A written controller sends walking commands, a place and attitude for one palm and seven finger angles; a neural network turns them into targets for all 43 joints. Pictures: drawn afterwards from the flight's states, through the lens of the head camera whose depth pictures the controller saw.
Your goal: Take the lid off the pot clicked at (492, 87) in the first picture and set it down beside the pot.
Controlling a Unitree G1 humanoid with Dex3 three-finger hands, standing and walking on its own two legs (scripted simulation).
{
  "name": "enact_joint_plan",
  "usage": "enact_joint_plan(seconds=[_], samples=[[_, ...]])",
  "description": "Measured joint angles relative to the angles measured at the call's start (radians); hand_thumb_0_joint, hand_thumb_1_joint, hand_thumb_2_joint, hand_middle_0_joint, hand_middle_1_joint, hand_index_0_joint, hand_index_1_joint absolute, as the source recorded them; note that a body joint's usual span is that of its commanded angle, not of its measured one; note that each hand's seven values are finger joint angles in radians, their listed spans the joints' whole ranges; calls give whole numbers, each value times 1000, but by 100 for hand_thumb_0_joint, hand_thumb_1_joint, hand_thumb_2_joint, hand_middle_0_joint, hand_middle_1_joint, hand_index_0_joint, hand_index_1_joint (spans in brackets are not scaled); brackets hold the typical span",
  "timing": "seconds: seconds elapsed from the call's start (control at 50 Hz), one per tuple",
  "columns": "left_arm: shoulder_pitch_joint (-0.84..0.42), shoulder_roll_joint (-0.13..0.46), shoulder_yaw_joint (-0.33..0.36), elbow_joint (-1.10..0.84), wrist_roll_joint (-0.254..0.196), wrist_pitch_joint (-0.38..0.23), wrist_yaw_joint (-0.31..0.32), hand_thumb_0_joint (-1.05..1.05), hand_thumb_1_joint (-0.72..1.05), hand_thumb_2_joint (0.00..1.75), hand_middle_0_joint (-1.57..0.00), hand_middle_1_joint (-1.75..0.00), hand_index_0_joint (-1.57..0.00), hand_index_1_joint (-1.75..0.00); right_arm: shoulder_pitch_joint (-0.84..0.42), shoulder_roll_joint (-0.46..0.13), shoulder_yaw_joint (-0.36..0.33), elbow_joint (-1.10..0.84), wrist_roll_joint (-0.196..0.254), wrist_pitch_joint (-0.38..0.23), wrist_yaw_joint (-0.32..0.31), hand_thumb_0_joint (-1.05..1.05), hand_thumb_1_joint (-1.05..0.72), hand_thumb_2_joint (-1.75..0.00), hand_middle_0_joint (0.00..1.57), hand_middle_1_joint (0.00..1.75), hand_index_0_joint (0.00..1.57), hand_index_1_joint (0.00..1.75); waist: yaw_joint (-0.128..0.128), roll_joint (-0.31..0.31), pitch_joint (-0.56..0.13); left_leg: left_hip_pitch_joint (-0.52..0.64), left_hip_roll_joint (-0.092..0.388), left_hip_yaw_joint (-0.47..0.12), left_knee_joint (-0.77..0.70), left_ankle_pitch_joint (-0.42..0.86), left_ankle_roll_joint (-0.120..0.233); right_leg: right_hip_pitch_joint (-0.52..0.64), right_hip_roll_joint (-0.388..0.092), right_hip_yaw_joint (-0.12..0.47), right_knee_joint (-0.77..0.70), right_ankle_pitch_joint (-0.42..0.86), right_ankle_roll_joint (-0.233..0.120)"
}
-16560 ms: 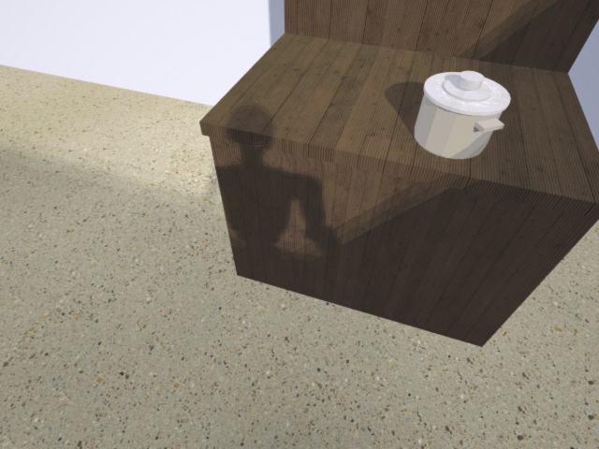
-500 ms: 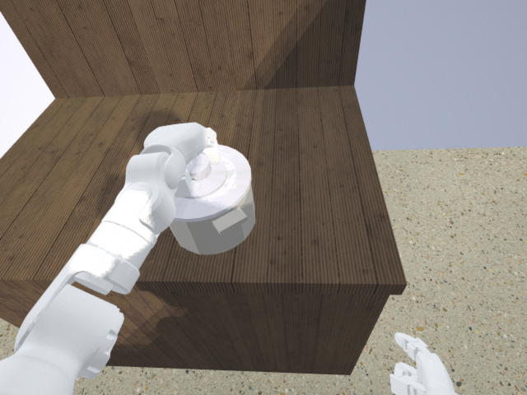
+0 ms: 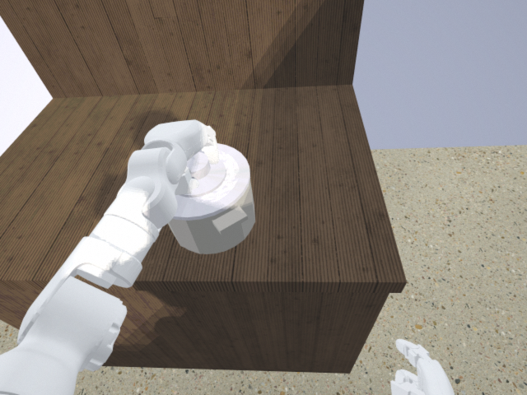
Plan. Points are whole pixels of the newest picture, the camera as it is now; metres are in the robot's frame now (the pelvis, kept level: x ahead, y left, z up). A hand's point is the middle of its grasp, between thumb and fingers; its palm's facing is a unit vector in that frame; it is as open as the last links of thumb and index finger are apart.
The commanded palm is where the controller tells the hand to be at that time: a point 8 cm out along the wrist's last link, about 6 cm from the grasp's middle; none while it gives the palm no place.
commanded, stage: lift the lid straight up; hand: left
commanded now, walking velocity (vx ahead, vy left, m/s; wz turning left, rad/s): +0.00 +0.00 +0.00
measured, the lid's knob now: (194, 165) +0.46 +0.13 +0.12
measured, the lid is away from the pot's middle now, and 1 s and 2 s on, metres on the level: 0.00 0.01 0.02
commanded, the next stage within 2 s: move the lid sideways beside the pot in 1.88 s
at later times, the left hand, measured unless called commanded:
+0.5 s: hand (184, 155) +0.43 +0.13 +0.17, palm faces -0.22 -0.06 -0.97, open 8.1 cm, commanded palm +0.40 +0.13 +0.24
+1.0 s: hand (178, 130) +0.43 +0.12 +0.21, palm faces -0.13 -0.04 -0.99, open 8.1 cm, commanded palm +0.40 +0.13 +0.28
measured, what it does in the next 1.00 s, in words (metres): stands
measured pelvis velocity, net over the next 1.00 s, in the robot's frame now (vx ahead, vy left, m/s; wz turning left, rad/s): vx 0.00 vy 0.00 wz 0.01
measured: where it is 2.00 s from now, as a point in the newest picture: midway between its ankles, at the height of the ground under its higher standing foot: outside the picture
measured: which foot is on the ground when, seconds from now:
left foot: down 0.00-1.00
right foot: down 0.00-1.00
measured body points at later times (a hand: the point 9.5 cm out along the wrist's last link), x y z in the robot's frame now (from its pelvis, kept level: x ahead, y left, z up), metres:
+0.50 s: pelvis +0.01 +0.00 +0.00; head +0.02 -0.04 +0.45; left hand +0.43 +0.13 +0.22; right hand +0.19 -0.22 -0.11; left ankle -0.02 +0.12 -0.74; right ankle +0.03 -0.13 -0.74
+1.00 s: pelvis +0.00 +0.00 +0.00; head +0.00 -0.05 +0.45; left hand +0.43 +0.12 +0.27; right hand +0.19 -0.23 -0.10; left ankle -0.02 +0.12 -0.74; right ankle +0.03 -0.13 -0.74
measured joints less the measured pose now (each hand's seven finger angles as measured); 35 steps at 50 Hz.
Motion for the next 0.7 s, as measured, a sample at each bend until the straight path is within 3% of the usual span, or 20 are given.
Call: enact_joint_plan(seconds=[0.34, 0.7], samples=[[-38, 11, -22, -34, -10, 16, -28, 0, 11, 102, -66, -83, -67, -82, -12, 9, 4, 16, -7, -40, -1, 1, -90, -90, 20, 30, 20, 30, 12, 6, 6, 15, -7, -10, -18, 5, 4, 19, -8, -10, -14, -2, 4], [-73, 15, -43, -110, -13, 39, -49, 0, 11, 102, -66, -83, -67, -82, -50, 7, 11, 4, -2, -23, 16, 1, -90, -90, 20, 30, 20, 30, 30, 12, 0, 22, -11, -13, -19, 7, 3, 25, -11, -12, -13, -2, 4]])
